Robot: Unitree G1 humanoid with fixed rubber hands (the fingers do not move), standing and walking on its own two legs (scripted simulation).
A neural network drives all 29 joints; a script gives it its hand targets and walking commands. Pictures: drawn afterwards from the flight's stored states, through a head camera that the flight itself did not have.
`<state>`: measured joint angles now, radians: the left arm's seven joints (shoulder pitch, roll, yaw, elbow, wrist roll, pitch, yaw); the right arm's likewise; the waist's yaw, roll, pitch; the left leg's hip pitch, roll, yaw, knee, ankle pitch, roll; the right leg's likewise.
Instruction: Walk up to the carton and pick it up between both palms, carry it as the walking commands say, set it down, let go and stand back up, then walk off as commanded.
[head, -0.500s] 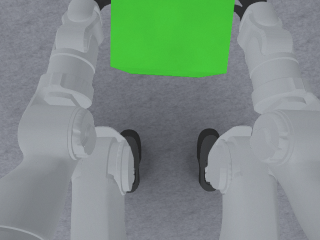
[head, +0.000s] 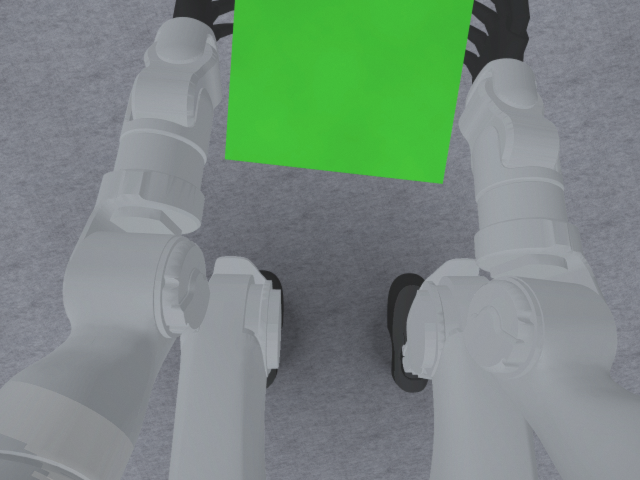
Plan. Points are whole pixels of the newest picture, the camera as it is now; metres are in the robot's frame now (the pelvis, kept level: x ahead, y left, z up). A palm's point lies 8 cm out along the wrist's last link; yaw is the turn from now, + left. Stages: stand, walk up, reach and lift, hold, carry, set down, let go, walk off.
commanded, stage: reach and lift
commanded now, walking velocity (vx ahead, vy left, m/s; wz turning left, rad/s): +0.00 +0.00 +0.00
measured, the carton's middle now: (342, 79) +0.52 +0.01 -0.21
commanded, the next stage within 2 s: none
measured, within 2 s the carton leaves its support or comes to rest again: neither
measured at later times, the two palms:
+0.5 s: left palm (182, 9) +0.53 +0.15 -0.07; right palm (537, 41) +0.52 -0.13 -0.06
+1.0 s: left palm out of the picture +0.52 +0.15 +0.01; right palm (611, 27) +0.50 -0.14 +0.02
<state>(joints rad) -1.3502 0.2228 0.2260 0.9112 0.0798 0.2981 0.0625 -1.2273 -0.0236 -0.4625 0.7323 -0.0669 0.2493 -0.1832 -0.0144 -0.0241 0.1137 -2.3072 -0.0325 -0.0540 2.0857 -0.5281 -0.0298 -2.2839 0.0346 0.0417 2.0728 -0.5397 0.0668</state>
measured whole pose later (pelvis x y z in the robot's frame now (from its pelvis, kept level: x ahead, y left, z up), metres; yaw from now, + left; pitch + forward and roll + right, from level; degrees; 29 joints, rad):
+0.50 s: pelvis +0.01 +0.00 +0.04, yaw +0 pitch +45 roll -3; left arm -1.23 0.13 0.31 0.77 0.17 0.36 0.05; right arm -1.15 0.03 -0.52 0.62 -0.14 0.32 -0.14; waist -0.02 -0.02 -0.01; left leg -2.23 -0.03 -0.06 1.97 -0.52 -0.02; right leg -2.20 0.04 0.05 1.95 -0.53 0.08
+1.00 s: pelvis +0.00 +0.00 +0.08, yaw +0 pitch +44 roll -2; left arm -1.15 0.07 0.38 0.75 0.23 0.39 0.03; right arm -1.06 0.08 -0.55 0.59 -0.21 0.37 -0.11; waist -0.03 -0.01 -0.10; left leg -2.08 -0.03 -0.06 1.81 -0.50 -0.03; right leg -2.06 0.04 0.05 1.80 -0.51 0.06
